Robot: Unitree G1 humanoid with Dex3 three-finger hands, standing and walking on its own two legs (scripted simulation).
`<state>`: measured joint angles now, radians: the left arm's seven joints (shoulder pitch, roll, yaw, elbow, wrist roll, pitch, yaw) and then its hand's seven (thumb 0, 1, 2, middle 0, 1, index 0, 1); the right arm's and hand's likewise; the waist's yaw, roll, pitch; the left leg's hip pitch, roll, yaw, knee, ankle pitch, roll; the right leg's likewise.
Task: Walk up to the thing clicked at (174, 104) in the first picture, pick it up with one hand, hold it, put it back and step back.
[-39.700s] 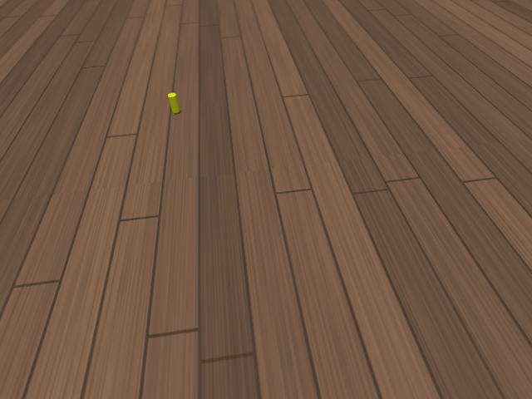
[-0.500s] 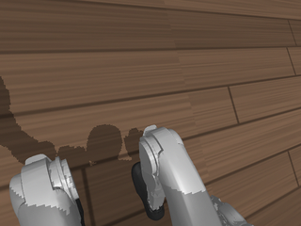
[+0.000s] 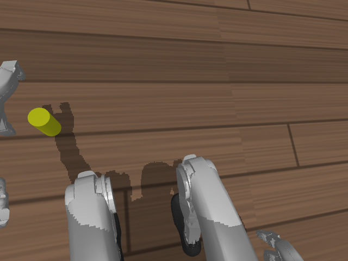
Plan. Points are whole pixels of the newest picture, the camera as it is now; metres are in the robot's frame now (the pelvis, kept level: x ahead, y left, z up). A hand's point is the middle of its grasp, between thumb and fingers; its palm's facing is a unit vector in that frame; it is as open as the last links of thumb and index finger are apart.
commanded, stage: withdraw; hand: left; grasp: from above
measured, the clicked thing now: (46, 123) +0.50 +0.31 -0.33
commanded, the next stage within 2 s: home in 0.26 s
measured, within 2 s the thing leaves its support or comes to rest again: neither
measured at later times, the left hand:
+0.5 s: hand (4, 100) +0.50 +0.33 -0.14, palm faces -0.41 -0.05 -0.91, open 13.5 cm
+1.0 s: hand out of the picture +0.31 +0.28 +0.06, palm faces -0.20 -0.71 -0.68, open 7.8 cm
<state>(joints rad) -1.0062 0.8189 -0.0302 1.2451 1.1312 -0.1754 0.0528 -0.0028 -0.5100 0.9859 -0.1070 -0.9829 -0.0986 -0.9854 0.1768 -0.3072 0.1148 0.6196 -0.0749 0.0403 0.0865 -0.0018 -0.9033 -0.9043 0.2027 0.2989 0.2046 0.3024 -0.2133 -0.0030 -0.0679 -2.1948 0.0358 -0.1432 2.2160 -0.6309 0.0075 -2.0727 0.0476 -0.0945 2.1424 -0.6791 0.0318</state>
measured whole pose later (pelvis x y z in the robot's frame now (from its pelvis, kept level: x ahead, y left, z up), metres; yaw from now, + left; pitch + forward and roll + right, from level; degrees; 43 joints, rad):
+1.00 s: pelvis +0.02 +0.00 +0.16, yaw +6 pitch +28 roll -6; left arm -0.18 0.47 0.03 0.41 0.45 0.13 0.02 0.00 0.80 0.87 -0.21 -0.30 -0.20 -0.30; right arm 0.08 -0.26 0.00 0.58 0.03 -0.02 0.00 0.00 -0.90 -0.90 0.20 0.30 0.20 0.30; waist -0.05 0.02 -0.18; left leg -1.62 0.03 -0.09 1.71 -0.59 0.00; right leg -1.52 0.02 -0.06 1.66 -0.64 0.02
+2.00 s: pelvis +0.10 +0.01 +0.33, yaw +10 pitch +10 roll -3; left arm 0.50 0.22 0.03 -0.13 -0.04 0.45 0.02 0.01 0.90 0.90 -0.20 -0.30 -0.20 -0.30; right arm 0.27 -0.22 0.05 0.51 0.00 -0.23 -0.17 0.01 -0.90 -0.90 0.20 0.30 0.21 0.30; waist -0.03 0.04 -0.15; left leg -0.71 0.02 -0.06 1.01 -0.48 0.00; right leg -0.61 0.01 -0.05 0.94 -0.50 0.01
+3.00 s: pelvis +0.09 +0.00 +0.32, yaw +10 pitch +10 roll -3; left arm 0.50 0.22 0.03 -0.13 -0.05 0.45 0.02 0.01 0.90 0.90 -0.20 -0.30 -0.20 -0.30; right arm 0.29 -0.22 0.03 0.53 0.01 -0.22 -0.17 0.01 -0.90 -0.90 0.20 0.30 0.21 0.30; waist -0.04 0.05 -0.16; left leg -0.72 0.03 -0.06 1.02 -0.48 -0.01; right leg -0.63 0.01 -0.05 0.95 -0.51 0.01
